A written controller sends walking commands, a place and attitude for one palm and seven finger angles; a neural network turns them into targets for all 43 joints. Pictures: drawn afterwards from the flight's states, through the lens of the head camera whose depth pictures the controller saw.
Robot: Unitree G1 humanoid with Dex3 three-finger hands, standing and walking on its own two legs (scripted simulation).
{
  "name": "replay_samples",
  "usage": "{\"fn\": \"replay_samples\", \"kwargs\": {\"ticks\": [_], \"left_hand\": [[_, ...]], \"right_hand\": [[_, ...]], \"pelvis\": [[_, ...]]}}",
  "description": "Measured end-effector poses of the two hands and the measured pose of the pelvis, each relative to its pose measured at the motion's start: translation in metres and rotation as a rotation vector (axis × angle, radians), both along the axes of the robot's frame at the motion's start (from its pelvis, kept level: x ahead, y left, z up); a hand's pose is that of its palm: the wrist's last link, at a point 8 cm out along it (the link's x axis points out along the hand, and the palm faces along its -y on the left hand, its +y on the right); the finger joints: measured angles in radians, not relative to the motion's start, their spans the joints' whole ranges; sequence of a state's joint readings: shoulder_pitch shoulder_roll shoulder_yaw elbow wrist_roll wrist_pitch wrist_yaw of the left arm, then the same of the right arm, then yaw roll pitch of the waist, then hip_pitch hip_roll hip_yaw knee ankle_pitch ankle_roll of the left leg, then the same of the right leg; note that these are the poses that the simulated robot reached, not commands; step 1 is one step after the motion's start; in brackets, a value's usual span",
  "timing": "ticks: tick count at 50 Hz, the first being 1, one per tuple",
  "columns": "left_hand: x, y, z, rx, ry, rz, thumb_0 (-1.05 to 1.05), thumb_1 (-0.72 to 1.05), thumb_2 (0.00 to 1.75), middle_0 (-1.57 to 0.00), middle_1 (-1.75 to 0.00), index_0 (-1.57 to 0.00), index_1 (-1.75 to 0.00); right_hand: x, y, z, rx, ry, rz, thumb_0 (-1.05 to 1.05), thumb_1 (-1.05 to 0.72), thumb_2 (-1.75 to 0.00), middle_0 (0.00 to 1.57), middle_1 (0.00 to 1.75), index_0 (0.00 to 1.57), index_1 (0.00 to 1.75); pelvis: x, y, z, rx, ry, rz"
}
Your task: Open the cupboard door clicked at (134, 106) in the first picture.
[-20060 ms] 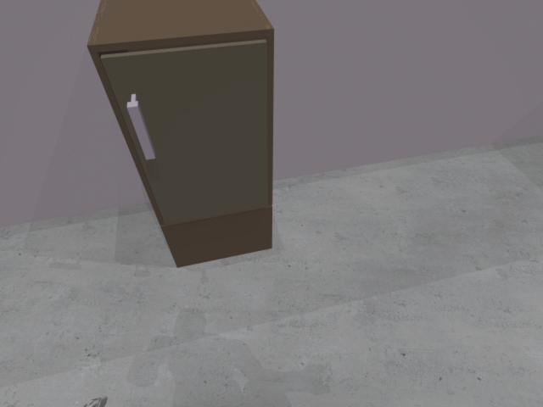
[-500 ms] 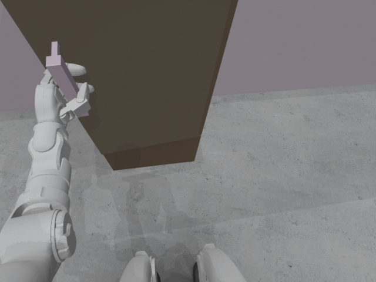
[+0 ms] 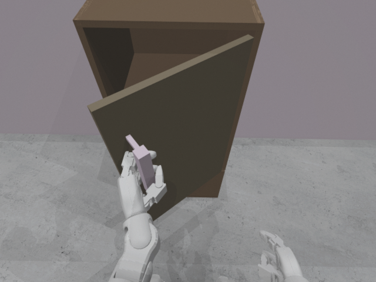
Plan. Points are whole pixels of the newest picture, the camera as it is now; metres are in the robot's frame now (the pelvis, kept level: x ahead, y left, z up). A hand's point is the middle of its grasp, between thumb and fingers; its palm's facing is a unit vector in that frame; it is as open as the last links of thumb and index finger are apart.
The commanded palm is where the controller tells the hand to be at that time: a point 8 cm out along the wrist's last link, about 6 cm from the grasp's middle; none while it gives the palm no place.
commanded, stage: pull the door open along its arc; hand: left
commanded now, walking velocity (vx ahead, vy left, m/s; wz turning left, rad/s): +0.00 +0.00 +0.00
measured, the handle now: (141, 166) +0.35 +0.12 +0.04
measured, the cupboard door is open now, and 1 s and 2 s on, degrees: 39 43 46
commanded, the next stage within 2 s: open thumb and fingers to let go in 0.08 s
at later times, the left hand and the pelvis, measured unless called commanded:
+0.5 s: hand (171, 192) +0.29 +0.05 +0.04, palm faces +0.41 -0.91 -0.02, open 8.5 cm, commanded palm +0.25 +0.10 +0.03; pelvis -0.02 -0.04 -0.01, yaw +3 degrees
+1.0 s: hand (169, 192) +0.29 +0.05 +0.04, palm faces +0.35 -0.94 -0.01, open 14.8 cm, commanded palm +0.25 +0.09 +0.03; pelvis -0.03 -0.01 -0.01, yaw +2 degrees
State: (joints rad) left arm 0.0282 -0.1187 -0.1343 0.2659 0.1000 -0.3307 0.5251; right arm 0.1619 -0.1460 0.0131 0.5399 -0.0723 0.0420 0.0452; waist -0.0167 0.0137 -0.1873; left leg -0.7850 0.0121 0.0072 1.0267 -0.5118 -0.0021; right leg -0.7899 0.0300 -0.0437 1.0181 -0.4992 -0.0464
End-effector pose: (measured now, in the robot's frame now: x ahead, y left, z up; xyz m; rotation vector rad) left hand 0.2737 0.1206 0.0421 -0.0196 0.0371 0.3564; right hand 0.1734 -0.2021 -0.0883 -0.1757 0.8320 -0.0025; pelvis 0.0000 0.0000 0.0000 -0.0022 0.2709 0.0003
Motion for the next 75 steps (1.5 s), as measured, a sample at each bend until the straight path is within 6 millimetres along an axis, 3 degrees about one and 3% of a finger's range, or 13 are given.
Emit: {"fn": "replay_samples", "kwargs": {"ticks": [7,17,22,27,34,41,47,57,64,75], "left_hand": [[-0.022,-0.025,0.003,0.027,0.023,-0.035,0.02,0.64,0.7,-0.34,-1.31,-0.38,-1.35],[-0.015,-0.028,-0.002,0.038,0.005,0.07,0.01,0.59,0.76,-0.37,-1.32,-0.37,-1.33],[-0.019,-0.029,-0.001,0.037,0.008,0.07,0.01,0.44,0.71,-0.36,-1.3,-0.37,-1.31],[-0.021,-0.028,-0.002,0.036,0.001,0.067,0.01,0.19,0.6,-0.35,-1.27,-0.35,-1.28],[-0.017,-0.024,-0.003,0.032,-0.013,0.062,0.01,-0.22,0.42,-0.32,-1.22,-0.32,-1.23],[-0.017,-0.024,-0.004,0.028,-0.019,0.044,0.0,-0.43,0.34,-0.28,-1.05,-0.28,-1.06],[-0.017,-0.025,-0.004,0.035,-0.021,0.009,-0.01,-0.48,0.31,-0.26,-0.82,-0.26,-0.82],[-0.018,-0.019,-0.004,0.047,-0.024,-0.019,-0.01,-0.5,0.31,-0.39,-0.6,-0.36,-0.63],[-0.025,-0.004,-0.006,0.09,-0.065,-0.437,-0.01,-0.5,0.3,-0.27,-0.43,-0.2,-0.45],[-0.028,-0.011,-0.006,-0.002,-0.053,-0.429,-0.01,-0.5,0.3,-0.17,-0.34,-0.19,-0.34]], "right_hand": [[0.009,-0.008,0.006,0.01,-0.056,0.021,0.01,-0.91,-0.9,0.2,0.3,0.2,0.3],[-0.012,-0.041,-0.02,-0.036,0.02,0.035,0.01,-0.91,-0.9,0.2,0.3,0.2,0.3],[-0.032,-0.052,-0.026,-0.037,0.057,0.007,0.01,-0.91,-0.9,0.2,0.3,0.2,0.3],[-0.047,-0.056,-0.03,-0.041,0.077,-0.012,0.01,-0.91,-0.9,0.2,0.3,0.2,0.3],[-0.055,-0.051,-0.03,-0.047,0.075,-0.02,0.01,-0.91,-0.9,0.2,0.3,0.2,0.3],[-0.051,-0.035,-0.026,-0.043,0.046,-0.009,0.01,-0.91,-0.9,0.2,0.3,0.2,0.3],[-0.045,-0.02,-0.022,-0.032,0.016,0.006,0.01,-0.91,-0.9,0.2,0.3,0.2,0.3],[-0.041,-0.001,-0.022,-0.026,0.003,0.039,0.01,-0.91,-0.9,0.2,0.3,0.2,0.3],[-0.054,-0.004,-0.023,-0.028,0.002,0.001,0.01,-0.91,-0.9,0.2,0.3,0.2,0.3],[-0.069,-0.007,-0.018,-0.038,0.016,-0.031,0.01,-0.91,-0.9,0.2,0.3,0.2,0.3]], "pelvis": [[0.001,-0.017,0.002,0.01,-0.022,0.021],[-0.012,-0.034,-0.007,0.024,-0.006,0.054],[-0.017,-0.037,-0.006,0.031,-0.008,0.053],[-0.023,-0.036,-0.006,0.033,-0.011,0.049],[-0.03,-0.03,-0.007,0.027,-0.012,0.044],[-0.032,-0.019,-0.009,0.016,-0.014,0.037],[-0.033,-0.011,-0.01,0.007,-0.019,0.033],[-0.039,0.0,-0.012,-0.003,-0.024,0.039],[-0.044,0.007,-0.015,-0.011,-0.04,0.048],[-0.041,0.018,-0.015,-0.006,-0.03,0.021]]}}
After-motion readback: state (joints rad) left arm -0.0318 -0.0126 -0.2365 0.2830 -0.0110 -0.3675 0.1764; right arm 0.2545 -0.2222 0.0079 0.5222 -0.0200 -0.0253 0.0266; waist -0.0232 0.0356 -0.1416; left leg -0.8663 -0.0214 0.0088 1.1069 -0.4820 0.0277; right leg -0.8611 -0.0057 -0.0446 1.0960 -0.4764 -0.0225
